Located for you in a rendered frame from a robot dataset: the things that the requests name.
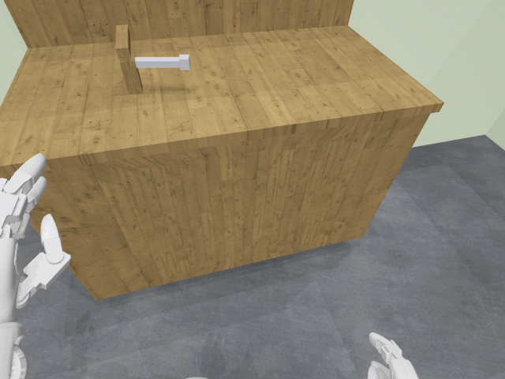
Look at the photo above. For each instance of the robot right hand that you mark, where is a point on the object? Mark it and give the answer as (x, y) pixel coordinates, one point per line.
(399, 368)

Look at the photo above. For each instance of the counter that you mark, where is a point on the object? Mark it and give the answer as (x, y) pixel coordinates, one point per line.
(285, 134)

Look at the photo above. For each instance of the tap lever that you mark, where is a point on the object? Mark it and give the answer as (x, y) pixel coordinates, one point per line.
(182, 62)

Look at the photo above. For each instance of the robot left forearm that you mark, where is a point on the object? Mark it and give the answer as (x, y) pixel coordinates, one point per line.
(14, 362)

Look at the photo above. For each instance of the robot left hand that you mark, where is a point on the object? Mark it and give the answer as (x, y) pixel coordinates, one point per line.
(18, 197)

